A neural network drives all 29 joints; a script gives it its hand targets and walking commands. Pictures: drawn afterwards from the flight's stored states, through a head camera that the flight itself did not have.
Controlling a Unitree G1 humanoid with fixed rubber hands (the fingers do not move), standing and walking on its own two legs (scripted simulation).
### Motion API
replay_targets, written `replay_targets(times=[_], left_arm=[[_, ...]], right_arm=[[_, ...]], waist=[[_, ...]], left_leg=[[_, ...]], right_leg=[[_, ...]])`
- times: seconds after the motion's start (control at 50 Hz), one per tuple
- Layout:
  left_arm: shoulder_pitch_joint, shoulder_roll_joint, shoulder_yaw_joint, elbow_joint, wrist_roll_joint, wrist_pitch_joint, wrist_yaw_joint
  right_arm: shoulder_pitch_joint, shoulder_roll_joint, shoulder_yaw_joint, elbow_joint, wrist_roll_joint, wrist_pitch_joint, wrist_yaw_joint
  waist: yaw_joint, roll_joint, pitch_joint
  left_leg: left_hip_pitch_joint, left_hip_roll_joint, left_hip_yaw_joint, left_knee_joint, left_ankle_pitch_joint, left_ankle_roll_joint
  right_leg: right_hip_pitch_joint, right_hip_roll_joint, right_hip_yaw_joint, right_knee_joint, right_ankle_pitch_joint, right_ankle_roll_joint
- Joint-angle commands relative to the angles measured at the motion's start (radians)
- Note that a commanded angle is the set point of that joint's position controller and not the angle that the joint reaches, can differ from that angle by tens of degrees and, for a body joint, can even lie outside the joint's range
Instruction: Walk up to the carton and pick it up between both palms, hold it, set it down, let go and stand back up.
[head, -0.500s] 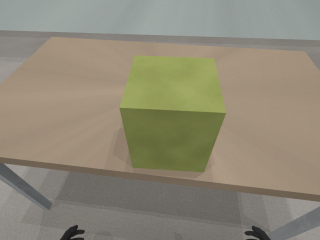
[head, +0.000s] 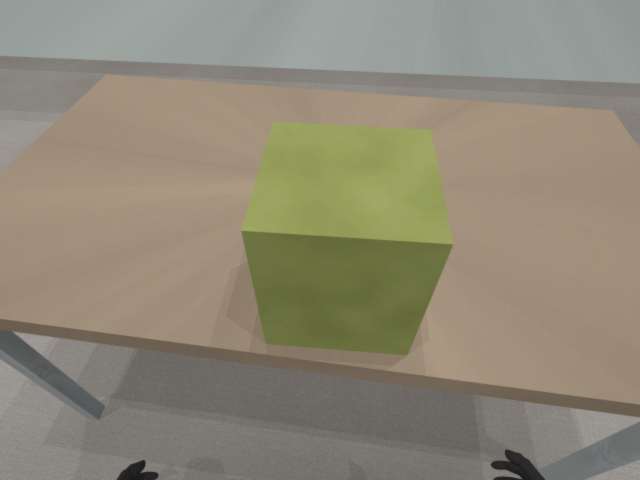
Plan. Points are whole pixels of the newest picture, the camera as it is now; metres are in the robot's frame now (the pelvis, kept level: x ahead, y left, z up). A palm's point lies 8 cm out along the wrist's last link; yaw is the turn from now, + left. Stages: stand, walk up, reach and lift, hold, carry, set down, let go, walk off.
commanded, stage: stand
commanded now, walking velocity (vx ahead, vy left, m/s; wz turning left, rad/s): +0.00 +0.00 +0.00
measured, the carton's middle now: (343, 243) +0.42 -0.02 +0.06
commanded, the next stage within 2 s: none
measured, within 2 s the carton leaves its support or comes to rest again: neither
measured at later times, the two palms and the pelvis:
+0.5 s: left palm out of the picture +0.07 +0.27 -0.11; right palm out of the picture +0.08 -0.28 -0.11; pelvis +0.00 +0.00 +0.01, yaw +1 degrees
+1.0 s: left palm out of the picture +0.05 +0.26 -0.10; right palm out of the picture +0.04 -0.29 -0.12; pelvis -0.01 -0.01 +0.02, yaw +1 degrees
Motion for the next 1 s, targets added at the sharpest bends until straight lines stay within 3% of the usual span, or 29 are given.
replay_targets(times=[0.0, 0.08, 0.1, 0.12, 0.14, 0.18, 0.2, 0.26, 0.28, 0.34, 0.36, 0.38, 0.42, 0.44, 0.56, 0.58, 0.62, 0.66, 0.68, 0.7, 0.72, 0.74, 0.8, 0.82, 0.86, 0.88, 0.92, 0.96, 0.98], left_arm=[[-0.027, 0.239, 0.071, -0.078, 0.0, -0.032, 0.01], [-0.012, 0.231, 0.061, -0.059, -0.005, -0.044, 0.012], [-0.018, 0.214, 0.059, -0.048, 0.0, -0.032, 0.012], [-0.012, 0.202, 0.053, -0.05, 0.007, -0.034, 0.019], [-0.012, 0.203, 0.048, -0.022, -0.009, -0.026, 0.016], [-0.078, 0.186, 0.045, -0.02, 0.007, -0.029, 0.017], [-0.044, 0.193, 0.047, -0.009, -0.003, -0.025, 0.013], [-0.033, 0.248, 0.063, 0.026, -0.013, -0.042, 0.014], [-0.048, 0.215, 0.056, 0.031, -0.002, -0.039, 0.014], [-0.007, 0.198, 0.04, 0.049, -0.008, -0.041, 0.018], [-0.021, 0.205, 0.048, 0.071, -0.013, -0.033, 0.02], [0.002, 0.207, 0.051, 0.072, -0.008, -0.043, 0.018], [-0.033, 0.216, 0.052, 0.067, 0.0, -0.039, 0.016], [-0.022, 0.209, 0.055, 0.088, 0.003, -0.039, 0.018], [0.006, 0.191, 0.044, 0.12, -0.004, -0.044, 0.008], [-0.003, 0.161, 0.043, 0.121, -0.007, -0.051, 0.006], [-0.056, 0.189, 0.049, 0.129, -0.008, -0.051, 0.01], [-0.031, 0.218, 0.068, 0.134, -0.004, -0.046, 0.015], [-0.019, 0.209, 0.052, 0.148, -0.004, -0.046, 0.016], [-0.031, 0.213, 0.062, 0.141, -0.004, -0.047, 0.017], [-0.025, 0.192, 0.055, 0.142, 0.003, -0.042, 0.011], [-0.027, 0.193, 0.054, 0.145, 0.001, -0.045, 0.013], [-0.025, 0.185, 0.057, 0.154, -0.003, -0.044, 0.015], [-0.009, 0.202, 0.051, 0.153, 0.001, -0.045, 0.017], [-0.025, 0.228, 0.071, 0.151, -0.003, -0.043, 0.024], [-0.04, 0.18, 0.044, 0.154, -0.014, -0.042, 0.02], [0.004, 0.204, 0.049, 0.145, -0.014, -0.052, 0.012], [0.006, 0.228, 0.052, 0.172, -0.015, -0.044, 0.011], [-0.009, 0.167, 0.042, 0.178, 0.008, -0.045, 0.014]], right_arm=[[-0.035, -0.201, -0.067, -0.062, -0.005, -0.027, -0.009], [-0.027, -0.22, -0.06, -0.037, -0.002, -0.026, -0.015], [-0.059, -0.216, -0.058, -0.047, 0.011, -0.025, -0.012], [-0.066, -0.21, -0.062, -0.031, 0.003, -0.02, -0.013], [-0.03, -0.225, -0.07, -0.028, 0.014, -0.024, -0.015], [-0.037, -0.19, -0.058, -0.003, 0.0, -0.023, -0.013], [-0.032, -0.228, -0.068, 0.009, 0.005, -0.029, -0.014], [-0.012, -0.224, -0.062, 0.039, 0.006, -0.041, -0.012], [-0.031, -0.202, -0.059, 0.035, 0.0, -0.051, -0.021], [-0.064, -0.209, -0.055, 0.045, 0.012, -0.03, -0.02], [-0.016, -0.199, -0.047, 0.073, 0.011, -0.034, -0.019], [-0.028, -0.211, -0.053, 0.061, 0.012, -0.032, -0.016], [-0.026, -0.203, -0.051, 0.077, 0.003, -0.039, -0.019], [0.001, -0.195, -0.052, 0.104, 0.003, -0.03, -0.022], [0.004, -0.214, -0.057, 0.123, 0.017, -0.047, -0.013], [-0.025, -0.226, -0.059, 0.116, 0.01, -0.047, -0.013], [0.03, -0.248, -0.064, 0.155, 0.004, -0.059, -0.021], [0.001, -0.188, -0.052, 0.133, 0.006, -0.052, -0.024], [-0.025, -0.212, -0.055, 0.131, 0.01, -0.048, -0.022], [-0.013, -0.206, -0.056, 0.132, 0.006, -0.055, -0.024], [-0.013, -0.21, -0.057, 0.134, 0.008, -0.05, -0.017], [0.045, -0.172, -0.05, 0.156, 0.009, -0.048, -0.021], [0.008, -0.207, -0.058, 0.156, 0.0, -0.038, -0.023], [0.024, -0.198, -0.047, 0.157, 0.004, -0.04, -0.021], [0.024, -0.21, -0.049, 0.149, 0.007, -0.045, -0.019], [0.046, -0.217, -0.056, 0.167, 0.015, -0.048, -0.022], [0.067, -0.215, -0.047, 0.189, 0.01, -0.037, -0.025], [0.022, -0.226, -0.056, 0.164, 0.006, -0.045, -0.018], [0.014, -0.177, -0.041, 0.165, 0.02, -0.042, -0.025]], waist=[[-0.011, -0.006, -0.135], [0.002, -0.023, -0.176], [0.024, 0.092, -0.143], [0.016, 0.014, -0.165], [0.002, -0.084, -0.13], [0.003, -0.001, -0.087], [-0.002, -0.019, -0.126], [-0.022, 0.039, -0.163], [-0.002, 0.0, -0.121], [0.021, 0.025, -0.138], [0.007, -0.048, -0.144], [0.009, -0.007, -0.173], [-0.008, -0.025, -0.155], [-0.009, 0.032, -0.124], [0.009, -0.044, -0.121], [0.006, 0.009, -0.161], [-0.028, -0.022, -0.092], [-0.005, -0.017, -0.129], [0.001, 0.038, -0.118], [-0.015, 0.044, -0.116], [0.007, 0.015, -0.163], [-0.02, -0.026, -0.126], [-0.004, 0.006, -0.061], [-0.023, 0.03, -0.072], [-0.026, 0.01, -0.096], [-0.019, -0.046, -0.066], [0.005, 0.023, -0.065], [0.011, -0.069, -0.063], [-0.002, -0.055, -0.087]], left_leg=[[0.022, 0.094, -0.064, -0.121, 0.404, 0.044], [0.046, 0.111, -0.078, -0.151, 0.45, 0.045], [0.021, 0.102, -0.052, -0.137, 0.445, 0.032], [0.047, 0.116, -0.083, -0.139, 0.484, 0.047], [0.034, 0.113, -0.086, -0.15, 0.365, 0.05], [0.035, 0.107, -0.09, -0.204, 0.345, 0.027], [0.046, 0.137, -0.1, -0.197, 0.334, 0.05], [0.078, 0.125, -0.08, -0.2, 0.453, 0.024], [0.079, 0.145, -0.088, -0.214, 0.497, 0.038], [0.023, 0.129, -0.085, -0.226, 0.374, 0.035], [0.036, 0.128, -0.094, -0.239, 0.388, 0.026], [0.085, 0.121, -0.072, -0.236, 0.358, 0.031], [0.067, 0.135, -0.085, -0.252, 0.369, 0.036], [0.072, 0.12, -0.066, -0.237, 0.377, 0.027], [0.047, 0.133, -0.08, -0.273, 0.35, 0.021], [0.086, 0.131, -0.076, -0.252, 0.379, 0.03], [0.065, 0.144, -0.078, -0.268, 0.405, 0.021], [0.08, 0.131, -0.085, -0.277, 0.394, 0.028], [0.063, 0.139, -0.091, -0.284, 0.4, 0.029], [0.058, 0.133, -0.092, -0.283, 0.394, 0.024], [0.084, 0.134, -0.087, -0.279, 0.35, 0.027], [0.083, 0.137, -0.091, -0.281, 0.345, 0.024], [0.052, 0.132, -0.083, -0.286, 0.298, 0.03], [0.073, 0.148, -0.09, -0.299, 0.309, 0.029], [0.076, 0.131, -0.074, -0.295, 0.334, 0.016], [0.053, 0.142, -0.104, -0.294, 0.348, 0.027], [0.042, 0.137, -0.082, -0.3, 0.285, 0.022], [0.024, 0.133, -0.104, -0.323, 0.26, 0.018], [0.054, 0.133, -0.084, -0.302, 0.23, 0.019]], right_leg=[[0.042, -0.108, 0.068, -0.118, 0.438, -0.069], [0.085, -0.097, 0.068, -0.135, 0.423, -0.053], [0.051, -0.102, 0.075, -0.132, 0.399, -0.056], [0.075, -0.11, 0.059, -0.138, 0.465, -0.049], [0.039, -0.103, 0.072, -0.173, 0.413, -0.048], [0.014, -0.092, 0.059, -0.193, 0.277, -0.045], [0.04, -0.096, 0.054, -0.21, 0.313, -0.037], [0.075, -0.115, 0.079, -0.183, 0.429, -0.044], [0.054, -0.111, 0.063, -0.2, 0.411, -0.041], [0.1, -0.12, 0.069, -0.218, 0.383, -0.025], [0.106, -0.121, 0.07, -0.226, 0.38, -0.038], [0.097, -0.107, 0.064, -0.226, 0.347, -0.03], [0.076, -0.114, 0.069, -0.251, 0.329, -0.034], [0.046, -0.119, 0.075, -0.245, 0.317, -0.044], [0.102, -0.122, 0.067, -0.26, 0.357, -0.028], [0.105, -0.12, 0.056, -0.282, 0.341, -0.027], [0.06, -0.122, 0.065, -0.282, 0.374, -0.034], [0.088, -0.108, 0.047, -0.259, 0.348, -0.029], [0.085, -0.116, 0.051, -0.275, 0.355, -0.021], [0.094, -0.115, 0.049, -0.285, 0.332, -0.019], [0.099, -0.111, 0.05, -0.284, 0.317, -0.025], [0.067, -0.118, 0.061, -0.276, 0.326, -0.04], [0.039, -0.126, 0.077, -0.299, 0.311, -0.048], [0.049, -0.139, 0.082, -0.309, 0.327, -0.046], [0.05, -0.128, 0.085, -0.301, 0.336, -0.046], [0.048, -0.124, 0.075, -0.314, 0.317, -0.04], [0.079, -0.124, 0.076, -0.309, 0.294, -0.031], [0.069, -0.112, 0.069, -0.304, 0.261, -0.042], [0.044, -0.11, 0.074, -0.317, 0.267, -0.038]])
